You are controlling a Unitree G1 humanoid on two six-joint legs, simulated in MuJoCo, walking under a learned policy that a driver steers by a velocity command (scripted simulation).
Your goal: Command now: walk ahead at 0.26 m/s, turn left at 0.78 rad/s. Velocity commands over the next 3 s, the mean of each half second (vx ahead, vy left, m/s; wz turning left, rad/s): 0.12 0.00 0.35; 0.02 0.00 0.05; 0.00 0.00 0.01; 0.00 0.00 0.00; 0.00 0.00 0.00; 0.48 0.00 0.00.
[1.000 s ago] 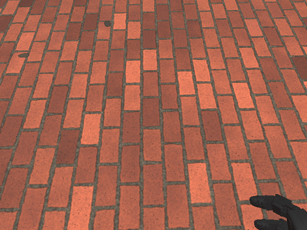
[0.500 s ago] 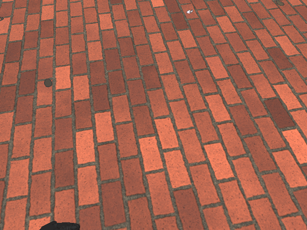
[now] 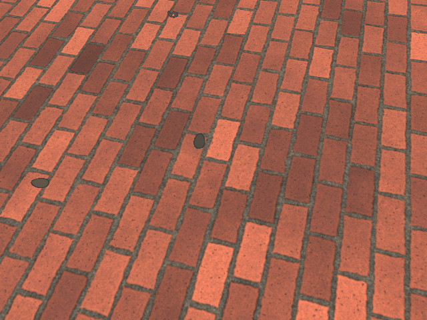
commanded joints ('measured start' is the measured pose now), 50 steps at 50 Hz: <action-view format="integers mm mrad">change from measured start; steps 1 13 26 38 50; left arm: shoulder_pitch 175 15 68 108 124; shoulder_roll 152 149 165 151 143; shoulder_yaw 38 34 26 43 45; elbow -38 -99 -53 30 165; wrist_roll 12 -26 -17 -27 -27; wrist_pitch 50 71 44 59 58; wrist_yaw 13 6 5 -13 -14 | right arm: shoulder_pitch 44 96 52 -51 3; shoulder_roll -127 -99 -37 -34 -33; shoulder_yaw -33 -25 6 40 46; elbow -77 -81 -47 41 173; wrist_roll -4 -28 -1 -7 -5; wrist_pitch -26 18 53 15 2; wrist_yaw -7 -11 -2 -22 -35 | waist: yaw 67 -36 -14 42 39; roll -155 74 -176 27 -12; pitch -214 -212 -175 -118 -92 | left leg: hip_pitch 108 288 131 199 198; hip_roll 365 328 135 296 285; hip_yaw -412 -408 -154 -223 -218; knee -206 -141 272 -192 -232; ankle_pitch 727 466 -363 -64 -113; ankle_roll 155 -5 -237 -156 -152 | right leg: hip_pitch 11 -1 337 356 356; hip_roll -48 -3 -141 -7 -24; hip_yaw -10 -21 109 39 56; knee -162 -602 -1110 -1074 -1113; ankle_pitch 16 173 759 292 274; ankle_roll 18 -39 -233 -117 -116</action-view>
